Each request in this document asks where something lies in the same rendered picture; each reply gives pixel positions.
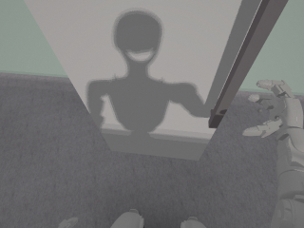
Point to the right robot forearm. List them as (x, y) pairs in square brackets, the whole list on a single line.
[(290, 164)]

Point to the handle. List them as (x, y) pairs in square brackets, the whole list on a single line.
[(263, 23)]

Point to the robot right upper arm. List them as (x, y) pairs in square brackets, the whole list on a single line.
[(289, 213)]

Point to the robot left thigh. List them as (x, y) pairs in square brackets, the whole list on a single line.
[(129, 220)]

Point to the right robot hand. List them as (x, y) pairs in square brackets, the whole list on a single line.
[(289, 110)]

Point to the left robot hand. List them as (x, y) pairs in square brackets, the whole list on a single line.
[(68, 223)]

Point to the robot left shin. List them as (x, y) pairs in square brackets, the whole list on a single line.
[(133, 211)]

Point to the fridge door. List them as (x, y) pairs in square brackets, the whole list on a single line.
[(148, 71)]

